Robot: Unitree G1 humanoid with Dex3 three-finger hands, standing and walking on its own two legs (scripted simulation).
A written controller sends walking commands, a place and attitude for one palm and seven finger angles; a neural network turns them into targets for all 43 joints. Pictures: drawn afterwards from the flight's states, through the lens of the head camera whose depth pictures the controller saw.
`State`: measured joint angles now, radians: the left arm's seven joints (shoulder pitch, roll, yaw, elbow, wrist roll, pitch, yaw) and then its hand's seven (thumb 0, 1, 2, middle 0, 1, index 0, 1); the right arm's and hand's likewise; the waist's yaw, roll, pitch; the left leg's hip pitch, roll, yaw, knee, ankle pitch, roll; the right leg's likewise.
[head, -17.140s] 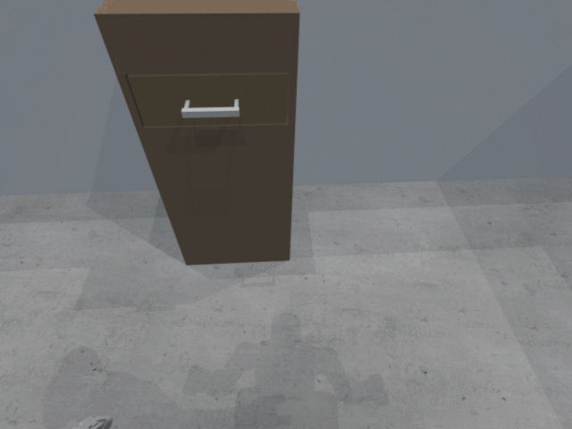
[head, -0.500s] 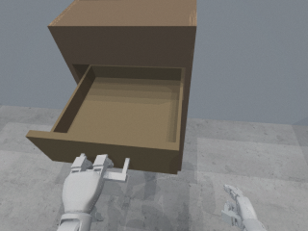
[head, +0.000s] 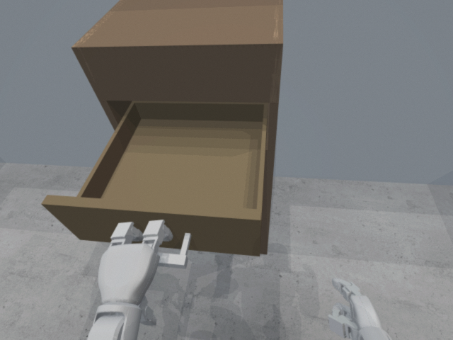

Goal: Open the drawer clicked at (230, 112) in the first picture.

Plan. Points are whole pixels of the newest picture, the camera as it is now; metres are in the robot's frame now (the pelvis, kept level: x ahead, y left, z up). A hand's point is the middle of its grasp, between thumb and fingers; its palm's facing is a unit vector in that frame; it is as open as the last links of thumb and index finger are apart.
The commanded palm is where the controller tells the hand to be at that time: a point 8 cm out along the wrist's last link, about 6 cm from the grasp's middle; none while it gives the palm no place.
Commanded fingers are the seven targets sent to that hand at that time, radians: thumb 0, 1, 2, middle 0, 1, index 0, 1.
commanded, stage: lift the hand off the handle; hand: left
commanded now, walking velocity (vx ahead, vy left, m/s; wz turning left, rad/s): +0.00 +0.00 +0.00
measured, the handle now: (150, 247) +0.26 +0.18 +0.02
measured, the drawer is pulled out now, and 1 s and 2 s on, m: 0.30 0.30 0.30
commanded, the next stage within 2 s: draw the hand back to the body in 1.12 s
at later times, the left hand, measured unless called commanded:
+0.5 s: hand (130, 253) +0.22 +0.18 +0.09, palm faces +0.13 -0.15 -0.98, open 13.7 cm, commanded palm +0.18 +0.17 +0.15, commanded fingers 0.00 -0.50 0.30 -0.30 -1.20 -0.30 -1.20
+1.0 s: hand (115, 215) +0.24 +0.18 +0.16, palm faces +0.18 -0.16 -0.97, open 13.8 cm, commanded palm +0.19 +0.18 +0.22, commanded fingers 0.00 -0.50 0.30 -0.30 -1.20 -0.30 -1.20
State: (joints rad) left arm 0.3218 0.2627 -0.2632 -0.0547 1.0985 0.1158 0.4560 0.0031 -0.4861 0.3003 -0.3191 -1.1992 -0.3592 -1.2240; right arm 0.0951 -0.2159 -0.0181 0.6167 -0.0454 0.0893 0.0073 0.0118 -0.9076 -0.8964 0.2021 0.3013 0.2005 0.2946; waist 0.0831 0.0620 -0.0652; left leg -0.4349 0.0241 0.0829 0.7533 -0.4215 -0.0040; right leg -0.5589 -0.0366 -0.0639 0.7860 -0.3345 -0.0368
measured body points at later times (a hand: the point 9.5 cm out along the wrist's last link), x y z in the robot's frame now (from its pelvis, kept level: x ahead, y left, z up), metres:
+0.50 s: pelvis +0.00 +0.00 +0.02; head +0.01 -0.05 +0.47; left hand +0.21 +0.18 +0.14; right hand +0.24 -0.19 -0.08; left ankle -0.02 +0.12 -0.71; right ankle +0.04 -0.10 -0.71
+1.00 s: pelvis +0.01 +0.01 +0.03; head +0.00 -0.05 +0.48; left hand +0.23 +0.19 +0.21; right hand +0.25 -0.17 -0.06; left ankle -0.02 +0.12 -0.71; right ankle +0.04 -0.10 -0.71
